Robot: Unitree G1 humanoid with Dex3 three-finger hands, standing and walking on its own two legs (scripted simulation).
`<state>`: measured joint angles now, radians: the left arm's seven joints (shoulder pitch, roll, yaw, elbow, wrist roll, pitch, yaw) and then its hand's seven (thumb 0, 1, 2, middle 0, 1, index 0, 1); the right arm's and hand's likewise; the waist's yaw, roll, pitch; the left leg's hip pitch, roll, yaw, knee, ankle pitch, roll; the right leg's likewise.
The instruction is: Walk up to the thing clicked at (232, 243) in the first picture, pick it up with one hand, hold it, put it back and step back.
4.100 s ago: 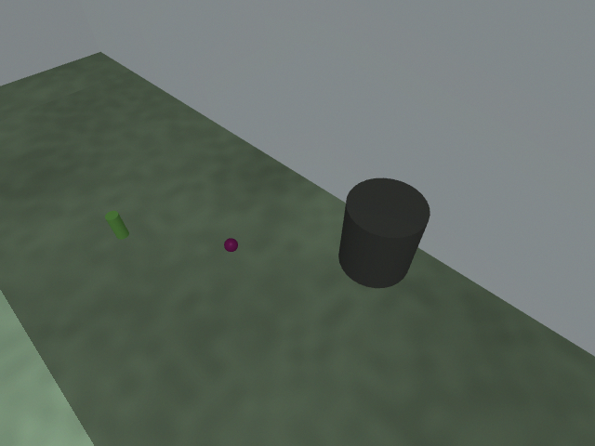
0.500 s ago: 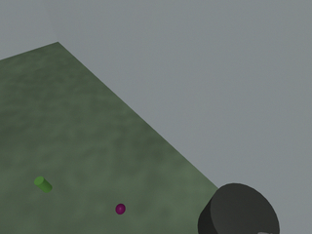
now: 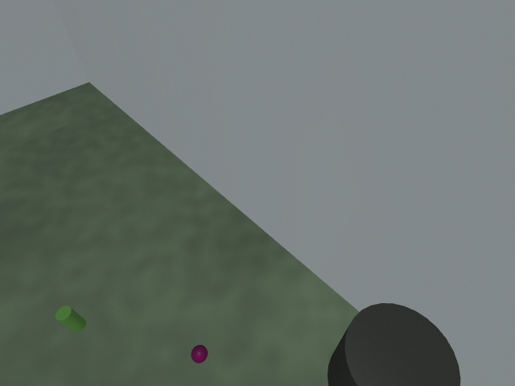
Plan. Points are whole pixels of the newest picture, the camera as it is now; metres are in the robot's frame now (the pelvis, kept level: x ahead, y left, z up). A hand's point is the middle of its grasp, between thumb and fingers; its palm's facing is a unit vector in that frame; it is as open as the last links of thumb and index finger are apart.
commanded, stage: walk up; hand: left
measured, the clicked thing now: (199, 353) +0.37 +0.24 -0.75
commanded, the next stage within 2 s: stand in 0.46 s
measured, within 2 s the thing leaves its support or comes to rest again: neither
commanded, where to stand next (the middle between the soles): +0.03 +0.00 m, yaw +0 degrees
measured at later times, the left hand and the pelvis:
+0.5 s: hand out of the picture +0.09 +0.25 -0.16, palm faces -0.03 -0.94 -0.33, open 7.3 cm; pelvis +0.01 +0.00 +0.00, yaw -1 degrees
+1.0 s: hand out of the picture +0.08 +0.26 -0.16, palm faces -0.02 -0.94 -0.34, open 7.3 cm; pelvis +0.01 +0.00 +0.00, yaw +1 degrees
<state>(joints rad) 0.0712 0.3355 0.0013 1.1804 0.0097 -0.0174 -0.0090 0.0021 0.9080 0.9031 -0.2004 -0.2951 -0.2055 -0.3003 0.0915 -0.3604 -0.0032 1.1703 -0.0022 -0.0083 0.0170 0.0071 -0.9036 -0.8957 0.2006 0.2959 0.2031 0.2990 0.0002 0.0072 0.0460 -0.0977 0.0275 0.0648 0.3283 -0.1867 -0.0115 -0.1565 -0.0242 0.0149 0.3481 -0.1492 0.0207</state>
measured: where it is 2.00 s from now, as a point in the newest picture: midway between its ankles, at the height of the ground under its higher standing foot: outside the picture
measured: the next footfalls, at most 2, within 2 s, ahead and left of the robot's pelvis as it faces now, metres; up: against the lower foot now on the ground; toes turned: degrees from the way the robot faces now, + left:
none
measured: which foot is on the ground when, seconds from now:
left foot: down 0.00-1.00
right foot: down 0.00-1.00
